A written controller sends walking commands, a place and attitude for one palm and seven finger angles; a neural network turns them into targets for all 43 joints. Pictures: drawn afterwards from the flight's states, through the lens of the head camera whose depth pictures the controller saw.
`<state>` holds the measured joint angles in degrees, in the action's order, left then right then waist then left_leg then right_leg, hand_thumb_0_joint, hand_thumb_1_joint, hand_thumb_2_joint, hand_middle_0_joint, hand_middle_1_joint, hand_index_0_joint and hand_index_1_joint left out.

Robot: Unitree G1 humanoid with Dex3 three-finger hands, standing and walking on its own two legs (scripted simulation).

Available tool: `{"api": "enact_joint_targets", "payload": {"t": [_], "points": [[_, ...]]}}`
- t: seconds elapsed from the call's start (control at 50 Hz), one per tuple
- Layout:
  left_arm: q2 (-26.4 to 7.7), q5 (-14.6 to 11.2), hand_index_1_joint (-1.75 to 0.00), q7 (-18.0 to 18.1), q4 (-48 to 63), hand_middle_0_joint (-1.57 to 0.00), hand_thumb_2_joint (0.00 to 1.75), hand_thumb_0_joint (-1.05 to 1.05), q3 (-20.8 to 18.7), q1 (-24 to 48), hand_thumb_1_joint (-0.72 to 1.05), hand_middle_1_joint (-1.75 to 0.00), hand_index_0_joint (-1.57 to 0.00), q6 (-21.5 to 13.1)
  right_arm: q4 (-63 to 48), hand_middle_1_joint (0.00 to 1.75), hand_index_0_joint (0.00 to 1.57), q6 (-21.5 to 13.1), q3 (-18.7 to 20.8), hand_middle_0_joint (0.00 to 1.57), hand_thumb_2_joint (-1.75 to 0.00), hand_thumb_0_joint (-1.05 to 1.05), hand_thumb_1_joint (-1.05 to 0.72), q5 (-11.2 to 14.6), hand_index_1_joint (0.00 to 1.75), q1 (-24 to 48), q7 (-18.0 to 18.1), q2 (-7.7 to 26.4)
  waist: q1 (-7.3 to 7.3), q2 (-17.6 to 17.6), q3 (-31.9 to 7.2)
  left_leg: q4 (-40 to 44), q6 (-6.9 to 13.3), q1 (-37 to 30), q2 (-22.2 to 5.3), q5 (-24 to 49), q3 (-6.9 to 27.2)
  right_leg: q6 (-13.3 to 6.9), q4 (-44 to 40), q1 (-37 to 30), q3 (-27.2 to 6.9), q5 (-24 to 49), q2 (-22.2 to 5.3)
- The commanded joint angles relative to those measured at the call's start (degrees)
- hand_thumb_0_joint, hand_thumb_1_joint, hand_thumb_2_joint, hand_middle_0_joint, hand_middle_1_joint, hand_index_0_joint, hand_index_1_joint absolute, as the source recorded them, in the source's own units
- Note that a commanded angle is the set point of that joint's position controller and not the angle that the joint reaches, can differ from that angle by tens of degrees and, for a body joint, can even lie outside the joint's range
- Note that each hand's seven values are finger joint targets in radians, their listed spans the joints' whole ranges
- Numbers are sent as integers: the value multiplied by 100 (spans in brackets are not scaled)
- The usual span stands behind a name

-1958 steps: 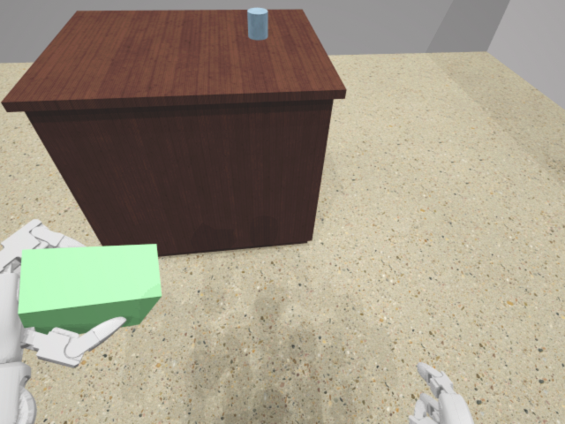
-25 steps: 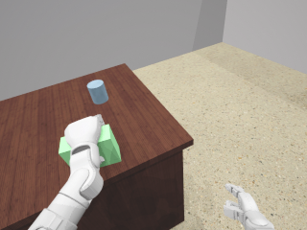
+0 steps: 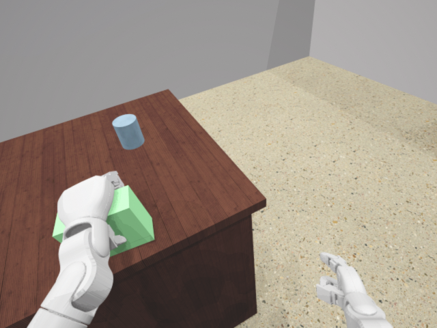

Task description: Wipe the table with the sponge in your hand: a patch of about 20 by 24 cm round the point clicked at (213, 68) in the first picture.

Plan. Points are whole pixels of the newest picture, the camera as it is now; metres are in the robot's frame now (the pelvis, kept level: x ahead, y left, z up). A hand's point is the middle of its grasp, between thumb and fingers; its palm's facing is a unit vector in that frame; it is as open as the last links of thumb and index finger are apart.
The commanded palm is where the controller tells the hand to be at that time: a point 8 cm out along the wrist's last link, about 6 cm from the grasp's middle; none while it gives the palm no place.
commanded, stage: slide back across to the middle lane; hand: left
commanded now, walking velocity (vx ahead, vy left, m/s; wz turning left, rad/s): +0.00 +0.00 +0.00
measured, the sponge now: (112, 230) +0.27 +0.25 +0.07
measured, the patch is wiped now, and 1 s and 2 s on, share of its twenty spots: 1.00 1.00 1.00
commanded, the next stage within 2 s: wipe forward along the middle lane in 0.22 s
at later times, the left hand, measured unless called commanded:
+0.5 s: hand (75, 231) +0.24 +0.29 +0.11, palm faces +0.07 -0.07 -1.00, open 9.9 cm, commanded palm +0.21 +0.29 +0.16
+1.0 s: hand (75, 207) +0.29 +0.32 +0.11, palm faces +0.05 -0.07 -1.00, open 9.9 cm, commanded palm +0.26 +0.33 +0.14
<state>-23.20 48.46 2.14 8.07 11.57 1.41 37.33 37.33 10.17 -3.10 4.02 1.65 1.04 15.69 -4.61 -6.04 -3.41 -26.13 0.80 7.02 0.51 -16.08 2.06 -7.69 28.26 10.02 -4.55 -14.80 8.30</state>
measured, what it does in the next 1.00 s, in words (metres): stands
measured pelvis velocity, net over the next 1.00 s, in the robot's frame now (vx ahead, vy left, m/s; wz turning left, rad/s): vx -0.02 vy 0.03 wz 0.03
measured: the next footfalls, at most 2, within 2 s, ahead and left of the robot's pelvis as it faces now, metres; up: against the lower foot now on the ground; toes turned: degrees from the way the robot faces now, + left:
none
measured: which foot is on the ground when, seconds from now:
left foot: down 0.00-1.00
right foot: down 0.00-1.00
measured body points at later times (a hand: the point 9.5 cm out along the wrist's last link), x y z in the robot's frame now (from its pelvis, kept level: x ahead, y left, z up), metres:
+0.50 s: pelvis -0.01 +0.01 +0.00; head -0.04 -0.06 +0.44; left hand +0.23 +0.29 +0.17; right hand +0.24 -0.20 -0.09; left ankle -0.03 +0.16 -0.74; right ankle +0.00 -0.03 -0.74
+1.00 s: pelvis -0.02 +0.03 +0.00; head -0.04 -0.02 +0.45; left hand +0.28 +0.32 +0.16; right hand +0.20 -0.20 -0.10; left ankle -0.03 +0.16 -0.74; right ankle +0.00 -0.03 -0.74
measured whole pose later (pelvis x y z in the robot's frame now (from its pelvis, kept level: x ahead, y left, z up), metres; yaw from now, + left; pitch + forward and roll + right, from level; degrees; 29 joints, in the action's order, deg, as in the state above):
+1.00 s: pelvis -0.02 +0.03 +0.00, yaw +2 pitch -1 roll +1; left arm -25.6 52.2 0.4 -14.2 7.9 15.8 30.0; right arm 40.4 6.4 -2.6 4.0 -3.5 4.4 17.0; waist -3.8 -5.2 -3.4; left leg -26.8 0.2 11.7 2.8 -14.6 4.9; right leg -5.1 28.0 13.8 -3.7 -13.2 6.3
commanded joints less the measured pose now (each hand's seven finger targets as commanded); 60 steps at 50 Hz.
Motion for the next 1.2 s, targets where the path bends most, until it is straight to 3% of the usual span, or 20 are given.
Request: {"api": "enact_joint_targets", "payload": {"t": [0.0, 0.02, 0.06, 0.12, 0.28, 0.42, 0.5, 0.52, 0.54, 0.6, 0.62, 0.64, 0.72, 0.74, 0.82, 0.84, 0.92, 0.98, 1.02, 1.18], "points": [[-1336, 77, -160, 44, 936, -120, 130, 0, -1039, 707, 10, -160, -120, 27, -1078, 30, 20, -360, 189, 20, -90, 0, -90, -22, 30, 1462, 61, 450, -224, 812, -926, -36, 235, 534, 350, 1225, -45, 537, -466, -1120, -1095, 2285, -767], [-1530, 117, -160, 55, 1054, -120, 130, 0, -1203, 655, 10, -160, -120, 1, -1082, 30, 20, -373, 186, 20, -90, 0, -90, -27, 30, 1458, 58, 463, -259, 661, -977, -20, 242, 500, 362, 1250, -17, 473, -421, -1122, -1153, 2253, -734], [-1210, 46, -160, 26, 1064, -120, 130, 0, -1022, 298, 10, -160, -120, -31, -1111, 30, 20, -421, 189, 20, -90, 0, -90, -22, 30, 1432, 60, 430, -246, 771, -862, -10, 243, 539, 349, 1263, -16, 505, -417, -1047, -993, 2225, -725], [-1516, 36, -160, 8, 1248, -120, 130, 0, -1282, 140, 10, -160, -120, -59, -1110, 30, 20, -465, 212, 20, -90, 0, -90, -33, 30, 1425, 88, 475, -274, 585, -794, -25, 261, 534, 369, 1179, 20, 476, -462, -948, -1118, 1984, -720], [-1454, 170, -160, -78, 930, -120, 130, 0, -1168, 207, 10, -160, -120, -257, -1013, 30, 20, -648, 243, 20, -90, 0, -90, -60, 30, 1298, 218, 511, -182, 836, -646, -40, 295, 516, 373, 1032, 28, 520, -611, -681, -993, 1390, -721], [-1611, 315, -160, -58, 252, -120, 130, 0, -1146, 1183, 10, -160, -120, -412, -876, 30, 20, -778, 221, 20, -90, 0, -90, -66, 30, 1191, 348, 541, -109, 868, -636, 40, 302, 540, 381, 736, 54, 493, -737, -498, -968, 797, -709], [-1419, 322, -160, -95, -425, -120, 130, 0, -928, 1553, 10, -160, -120, -504, -756, 30, 20, -780, 196, 20, -90, 0, -90, -69, 30, 1105, 408, 550, -33, 1036, -521, 76, 277, 664, 384, 571, 12, 547, -817, -440, -821, 567, -753], [-1586, 368, -160, -95, -459, -120, 130, 0, -1036, 1696, 10, -160, -120, -510, -768, 30, 20, -794, 194, 20, -90, 0, -90, -45, 30, 1128, 398, 566, -50, 845, -494, 112, 274, 648, 379, 503, 60, 484, -858, -344, -930, 346, -729], [-1307, 355, -160, -101, -490, -120, 130, 0, -792, 1806, 10, -160, -120, -542, -782, 30, 20, -803, 190, 20, -90, 0, -90, -45, 30, 1098, 391, 553, 4, 777, -550, 140, 268, 667, 378, 500, 28, 507, -788, -370, -713, 336, -731], [-1329, 383, -160, -125, -755, -120, 130, 0, -815, 1837, 10, -160, -120, -584, -750, 30, 20, -802, 208, 20, -90, 0, -90, -55, 30, 1030, 392, 578, -35, 831, -683, 144, 271, 688, 374, 603, 37, 511, -737, -470, -612, 570, -723], [-1594, 425, -160, -115, -802, -120, 130, 0, -1043, 1816, 10, -160, -120, -587, -751, 30, 20, -799, 208, 20, -90, 0, -90, -50, 30, 1042, 380, 601, -88, 703, -720, 149, 266, 698, 372, 603, 64, 467, -732, -476, -748, 549, -708], [-1281, 427, -160, -125, -844, -120, 130, 0, -768, 1882, 10, -160, -120, -592, -777, 30, 20, -787, 201, 20, -90, 0, -90, -58, 30, 1010, 374, 575, -27, 766, -748, 150, 261, 749, 383, 595, 15, 499, -700, -532, -617, 546, -735], [-1459, 457, -160, -130, -1153, -120, 130, 0, -926, 2009, 10, -160, -120, -631, -758, 30, 20, -762, 208, 20, -90, 0, -90, -48, 30, 952, 363, 618, -47, 873, -582, 196, 261, 794, 356, 474, 54, 469, -766, -353, -642, 367, -690], [-1223, 453, -160, -136, -1238, -120, 130, 0, -701, 2105, 10, -160, -120, -649, -752, 30, 20, -763, 208, 20, -90, 0, -90, -46, 30, 905, 359, 617, 33, 915, -498, 191, 260, 835, 362, 455, 16, 494, -753, -330, -531, 360, -706], [-1588, 490, -160, -109, -1658, -120, 130, 0, -967, 2255, 10, -160, -120, -663, -706, 30, 20, -718, 219, 20, -90, 0, -90, -37, 30, 849, 381, 678, -21, 950, -442, 218, 245, 905, 353, 325, 37, 469, -811, -233, -598, 127, -683], [-1318, 520, -160, -114, -1774, -120, 130, 0, -711, 2381, 10, -160, -120, -669, -696, 30, 20, -711, 224, 20, -90, 0, -90, -29, 30, 802, 377, 671, 61, 938, -405, 231, 238, 916, 353, 302, -8, 485, -789, -191, -458, 68, -689], [-1411, 537, -160, -120, -2033, -120, 130, 0, -768, 2506, 10, -160, -120, -668, -696, 30, 20, -669, 220, 20, -90, 0, -90, 3, 30, 736, 349, 709, 26, 736, -466, 279, 220, 931, 328, 311, 47, 430, -759, -133, -412, 108, -653], [-1087, 583, -160, -131, -2234, -120, 130, 0, -481, 2668, 10, -160, -120, -687, -705, 30, 20, -653, 237, 20, -90, 0, -90, 12, 30, 610, 331, 709, 103, 843, -554, 252, 229, 909, 329, 437, 32, 442, -684, -133, -217, 349, -630], [-1403, 592, -160, -117, -2308, -120, 130, 0, -769, 2643, 10, -160, -120, -713, -716, 30, 20, -635, 233, 20, -90, 0, -90, 7, 30, 603, 316, 731, 17, 793, -682, 257, 234, 926, 311, 528, 77, 406, -648, -219, -297, 506, -629], [-1127, 563, -160, -37, -2391, -120, 130, 0, -579, 2790, 10, -160, -120, -803, -726, 30, 20, -579, 256, 20, -90, 0, -90, 11, 30, 443, 271, 719, 101, 945, -756, 209, 235, 915, 320, 710, 54, 424, -566, -242, -123, 863, -610]]}}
